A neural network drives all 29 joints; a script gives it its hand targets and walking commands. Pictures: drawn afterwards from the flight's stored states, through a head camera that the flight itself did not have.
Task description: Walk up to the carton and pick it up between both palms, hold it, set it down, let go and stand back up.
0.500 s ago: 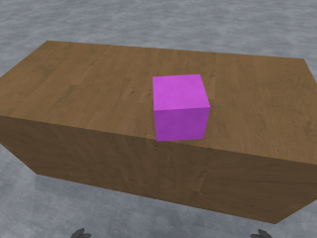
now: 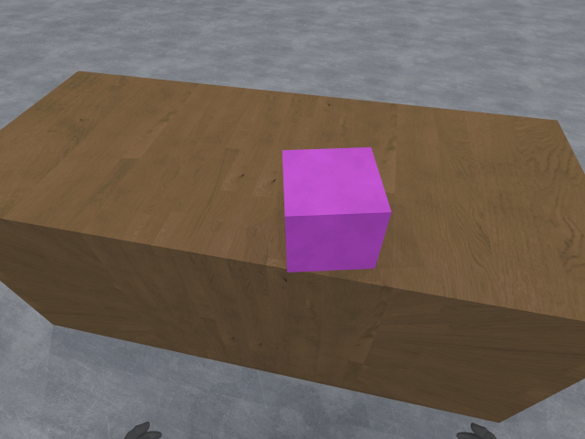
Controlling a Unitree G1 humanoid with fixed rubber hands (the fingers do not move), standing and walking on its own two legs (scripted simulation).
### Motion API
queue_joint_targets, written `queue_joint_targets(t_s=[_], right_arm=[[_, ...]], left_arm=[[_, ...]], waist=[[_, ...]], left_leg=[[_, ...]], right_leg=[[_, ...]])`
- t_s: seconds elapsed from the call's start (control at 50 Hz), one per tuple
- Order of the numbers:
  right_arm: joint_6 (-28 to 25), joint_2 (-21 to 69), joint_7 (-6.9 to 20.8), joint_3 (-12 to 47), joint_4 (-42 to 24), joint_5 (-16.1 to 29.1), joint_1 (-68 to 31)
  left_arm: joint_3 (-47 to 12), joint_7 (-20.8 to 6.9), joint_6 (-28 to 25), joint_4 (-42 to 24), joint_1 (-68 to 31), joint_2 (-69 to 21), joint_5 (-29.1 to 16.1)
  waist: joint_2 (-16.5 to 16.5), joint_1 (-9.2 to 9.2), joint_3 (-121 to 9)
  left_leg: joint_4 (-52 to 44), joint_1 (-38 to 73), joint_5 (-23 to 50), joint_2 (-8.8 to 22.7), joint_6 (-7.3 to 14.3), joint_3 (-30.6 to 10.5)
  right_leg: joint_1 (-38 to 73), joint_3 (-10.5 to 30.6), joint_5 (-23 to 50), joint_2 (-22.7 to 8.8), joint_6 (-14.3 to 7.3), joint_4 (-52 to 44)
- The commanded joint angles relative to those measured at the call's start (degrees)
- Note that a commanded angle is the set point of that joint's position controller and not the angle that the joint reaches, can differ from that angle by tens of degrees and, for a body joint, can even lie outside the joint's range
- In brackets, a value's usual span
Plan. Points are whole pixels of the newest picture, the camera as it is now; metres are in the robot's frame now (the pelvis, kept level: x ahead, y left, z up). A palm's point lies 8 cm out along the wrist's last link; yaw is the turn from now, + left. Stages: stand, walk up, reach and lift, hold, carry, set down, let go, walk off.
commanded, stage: walk up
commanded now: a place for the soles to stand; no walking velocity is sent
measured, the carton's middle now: (328, 210) +0.52 -0.04 -0.02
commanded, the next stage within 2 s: none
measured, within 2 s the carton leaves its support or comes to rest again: neither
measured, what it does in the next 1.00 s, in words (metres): stands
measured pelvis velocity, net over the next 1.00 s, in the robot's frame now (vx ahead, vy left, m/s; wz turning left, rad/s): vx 0.01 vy -0.01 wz -0.03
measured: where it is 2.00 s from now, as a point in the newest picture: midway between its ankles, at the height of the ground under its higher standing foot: outside the picture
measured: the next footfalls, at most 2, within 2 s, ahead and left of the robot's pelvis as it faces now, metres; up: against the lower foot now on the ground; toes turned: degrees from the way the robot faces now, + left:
none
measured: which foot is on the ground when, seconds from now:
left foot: down 0.00-1.00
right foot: down 0.00-1.00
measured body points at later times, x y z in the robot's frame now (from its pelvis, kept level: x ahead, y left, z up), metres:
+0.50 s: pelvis +0.01 +0.00 +0.00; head +0.01 -0.01 +0.45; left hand +0.12 +0.26 -0.10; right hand +0.13 -0.26 -0.11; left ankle +0.03 +0.13 -0.73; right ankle -0.01 -0.12 -0.73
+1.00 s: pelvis +0.01 -0.01 +0.00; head +0.00 -0.01 +0.45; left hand +0.11 +0.25 -0.11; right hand +0.10 -0.27 -0.12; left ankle +0.03 +0.13 -0.73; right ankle -0.01 -0.12 -0.73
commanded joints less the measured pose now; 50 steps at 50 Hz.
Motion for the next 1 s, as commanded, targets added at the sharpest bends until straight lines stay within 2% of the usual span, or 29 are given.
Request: queue_joint_targets(t_s=[0.0, 0.06, 0.1, 0.14, 0.16, 0.18, 0.2, 0.22, 0.26, 0.28, 0.32, 0.34, 0.44, 0.5, 0.52, 0.56, 0.58, 0.62, 0.66, 0.7, 0.74, 0.76, 0.78, 0.8, 0.82, 0.86, 0.88, 0.92, 0.98], right_arm=[[-1.09, -8.32, -0.44, -2.25, -5.02, 0.1, -0.93], [-0.84, -8.13, -0.38, -2.19, -5.1, 0.15, -2.56], [-0.82, -7.27, -0.41, -2.02, -5.18, 0.04, -2.15], [-0.86, -7.67, -0.42, -2.11, -5.44, -0.01, -3.2], [-0.82, -7.41, -0.38, -2.12, -5.42, 0.17, -2.86], [-0.73, -7.8, -0.38, -2.23, -5.09, -0.02, -3.71], [-0.66, -8.18, -0.43, -2.34, -5.41, 0.06, -4.0], [-0.66, -7.27, -0.39, -2.22, -4.92, 0.0, -3.31], [-0.65, -7.64, -0.47, -2.2, -5.08, 0.03, -4.2], [-0.61, -7.46, -0.51, -2.18, -4.89, -0.13, -4.34], [-0.56, -7.83, -0.47, -2.2, -4.89, 0.16, -4.49], [-0.61, -7.42, -0.4, -2.13, -4.81, 0.33, -4.63], [-0.78, -7.82, -0.23, -2.24, -4.61, 0.04, -5.03], [-0.65, -7.98, -0.28, -2.22, -4.47, -0.11, -5.12], [-0.59, -7.49, -0.33, -2.12, -4.13, -0.04, -4.74], [-0.52, -7.29, -0.41, -2.18, -4.06, -0.1, -5.01], [-0.49, -7.49, -0.38, -2.29, -4.26, -0.06, -5.4], [-0.52, -6.63, -0.36, -2.02, -3.96, 0.18, -4.25], [-0.69, -7.72, -0.42, -2.27, -3.83, 0.22, -4.56], [-0.72, -6.88, -0.36, -2.24, -3.76, -0.08, -4.65], [-0.71, -7.6, -0.57, -2.38, -3.67, -0.24, -4.06], [-0.69, -7.27, -0.52, -2.18, -3.12, -0.08, -3.28], [-0.75, -7.58, -0.5, -2.29, -3.31, -0.17, -3.72], [-0.73, -7.17, -0.52, -2.23, -3.24, -0.05, -4.56], [-0.8, -7.26, -0.53, -2.12, -3.2, -0.17, -3.63], [-0.82, -7.45, -0.58, -2.23, -2.88, -0.17, -3.7], [-0.78, -7.54, -0.6, -2.43, -3.12, -0.38, -3.99], [-0.78, -7.41, -0.54, -2.27, -2.88, -0.05, -2.94], [-0.83, -7.54, -0.52, -2.44, -2.69, -0.26, -3.35]], left_arm=[[2.1, 0.39, -1.21, -5.18, 0.71, 8.46, -0.03], [2.16, 0.43, -1.27, -5.42, 0.86, 8.77, -0.25], [2.22, 0.39, -1.28, -5.43, -0.12, 8.94, -0.09], [2.1, 0.46, -1.26, -5.37, 0.09, 8.48, -0.15], [2.18, 0.48, -1.15, -5.87, -0.61, 8.62, -0.14], [2.29, 0.44, -1.17, -6.01, -0.22, 8.56, -0.19], [2.29, 0.4, -1.26, -5.94, -0.13, 8.69, -0.27], [2.48, 0.37, -1.27, -6.06, -0.64, 9.09, -0.04], [2.4, 0.43, -1.37, -6.18, -0.37, 9.05, -0.15], [2.17, 0.38, -1.34, -6.12, -0.42, 8.43, -0.2], [2.21, 0.39, -1.16, -6.14, -0.5, 8.51, -0.12], [2.3, 0.45, -1.04, -6.31, -1.1, 8.65, -0.05], [2.27, 0.59, -1.59, -6.13, -0.28, 8.96, -0.06], [2.29, 0.55, -1.46, -5.88, -0.48, 8.83, -0.08], [2.38, 0.51, -1.34, -5.69, -0.93, 8.84, -0.06], [2.53, 0.49, -1.33, -5.95, -0.26, 8.75, -0.03], [2.48, 0.49, -1.38, -5.77, 0.02, 8.68, -0.05], [2.64, 0.59, -1.2, -5.8, -0.75, 9.25, 0.08], [2.46, 0.62, -1.13, -5.63, -0.54, 8.68, -0.05], [2.58, 0.53, -1.11, -5.28, -0.69, 9.01, 0.0], [2.45, 0.52, -1.28, -5.3, -0.53, 8.75, -0.15], [2.35, 0.54, -1.27, -5.2, -0.5, 8.67, -0.08], [2.25, 0.55, -1.27, -5.21, -0.48, 8.5, 0.05], [2.5, 0.59, -1.3, -4.96, -0.33, 9.13, -0.01], [2.31, 0.58, -1.23, -5.03, -0.94, 8.92, -0.01], [2.22, 0.59, -1.18, -4.9, -0.31, 8.5, -0.07], [2.26, 0.57, -1.16, -4.67, 0.18, 8.79, -0.09], [2.41, 0.63, -1.29, -4.65, -0.28, 9.29, -0.08], [2.47, 0.58, -1.29, -4.82, 0.11, 9.06, -0.17]], waist=[[0.22, 0.29, -0.98], [0.97, 0.54, -2.91], [-0.67, -0.11, -2.2], [0.39, 0.06, -1.78], [0.07, -0.45, -1.13], [-0.56, 0.16, -1.06], [0.28, -0.09, -1.26], [-0.85, -0.5, -2.15], [0.89, -0.14, -2.07], [-0.37, -0.02, -1.15], [0.48, 0.04, -0.91], [-1.44, -0.03, 0.02], [0.0, 0.26, -2.69], [0.8, 0.25, -1.23], [-1.14, -0.18, -0.51], [-1.81, 0.21, -1.03], [-0.81, 0.44, -0.81], [-2.6, -0.02, -1.39], [-0.19, 0.28, -0.95], [-2.28, 0.56, 0.52], [-0.95, 0.0, 0.63], [-1.46, -0.22, -0.37], [-0.4, 0.14, -0.06], [-0.84, 0.37, 0.29], [-0.98, -0.34, 0.59], [-0.46, 0.36, 0.95], [-1.74, 0.35, 1.09], [-0.96, -0.28, 0.23], [0.03, 0.07, 0.35]], left_leg=[[-4.9, 3.68, 9.81, 5.62, 2.97, -6.32], [-4.05, 4.93, 9.97, 4.93, 2.72, -5.05], [-3.7, 5.65, 10.91, 5.01, 2.48, -5.23], [-3.56, 6.15, 12.78, 5.4, 2.66, -5.04], [-4.12, 5.27, 12.17, 5.53, 2.75, -5.17], [-4.06, 6.05, 12.07, 5.42, 2.7, -5.14], [-3.56, 6.32, 12.55, 5.12, 2.58, -4.69], [-3.72, 6.15, 11.43, 5.22, 2.63, -5.09], [-3.37, 6.36, 13.15, 5.19, 2.45, -4.29], [-3.86, 6.73, 12.77, 5.33, 2.52, -4.75], [-4.89, 5.43, 9.3, 5.35, 2.48, -4.84], [-5.21, 5.23, 9.67, 5.58, 2.57, -5.31], [-3.77, 6.96, 13.02, 5.45, 2.44, -3.65], [-4.62, 6.3, 12.06, 5.47, 2.33, -3.8], [-4.51, 6.05, 12.14, 5.26, 2.46, -3.98], [-4.2, 6.42, 10.98, 5.01, 2.08, -3.1], [-4.02, 6.83, 9.56, 4.56, 1.83, -2.81], [-5.07, 6.85, 8.87, 5.22, 1.9, -3.44], [-5.46, 5.57, 7.64, 5.49, 2.39, -3.63], [-5.77, 5.97, 8.31, 5.23, 2.19, -3.49], [-5.29, 6.21, 8.81, 5.31, 1.99, -3.16], [-5.31, 5.99, 7.67, 5.18, 2.04, -3.06], [-5.45, 6.26, 6.9, 5.22, 2.08, -2.71], [-5.12, 6.83, 7.45, 5.06, 1.97, -2.48], [-5.53, 6.21, 7.33, 5.26, 1.93, -2.87], [-6.11, 5.09, 6.13, 5.21, 2.05, -2.75], [-5.68, 6.12, 6.27, 5.28, 2.2, -3.13], [-5.79, 6.08, 4.57, 5.0, 1.91, -2.65], [-5.74, 6.75, 6.2, 5.04, 1.99, -2.28]], right_leg=[[-3.37, 5.68, 9.76, -5.78, -2.31, -6.36], [-2.62, 6.42, 10.61, -6.25, -2.39, -7.2], [-3.22, 5.53, 11.28, -6.23, -2.15, -7.23], [-3.54, 5.39, 12.6, -6.21, -1.96, -6.86], [-3.86, 5.62, 11.45, -5.78, -2.24, -6.62], [-4.12, 5.27, 11.79, -5.72, -2.04, -6.92], [-4.55, 5.93, 12.27, -6.01, -2.14, -7.21], [-3.04, 5.46, 10.79, -6.08, -2.2, -7.15], [-2.47, 5.93, 12.72, -6.15, -2.2, -6.53], [-3.79, 6.18, 12.32, -5.97, -2.35, -6.81], [-3.71, 5.52, 8.3, -5.71, -2.19, -7.56], [-3.37, 5.24, 9.05, -5.39, -1.98, -7.09], [-1.96, 6.12, 14.93, -6.08, -2.59, -7.18], [-2.65, 6.13, 13.5, -5.97, -2.35, -7.0], [-2.33, 6.09, 13.19, -5.8, -2.55, -7.46], [-2.49, 6.48, 13.48, -6.38, -2.48, -7.98], [-3.35, 6.87, 12.53, -6.4, -2.44, -8.64], [-2.83, 6.29, 10.45, -5.85, -2.44, -7.98], [-2.7, 6.47, 8.86, -5.74, -2.33, -8.42], [-3.72, 6.35, 9.48, -5.61, -1.94, -8.52], [-4.01, 6.96, 10.03, -5.72, -2.43, -8.91], [-3.32, 7.09, 8.99, -5.74, -2.58, -9.36], [-3.67, 7.17, 8.66, -5.72, -2.39, -9.13], [-4.59, 7.41, 9.41, -5.87, -2.43, -9.21], [-4.28, 6.94, 9.23, -5.67, -2.38, -8.89], [-3.83, 7.07, 7.96, -5.26, -2.22, -9.22], [-4.88, 7.18, 8.5, -5.7, -2.22, -9.29], [-4.29, 7.44, 6.5, -5.53, -2.59, -9.86], [-4.54, 7.6, 8.14, -5.54, -2.43, -9.52]])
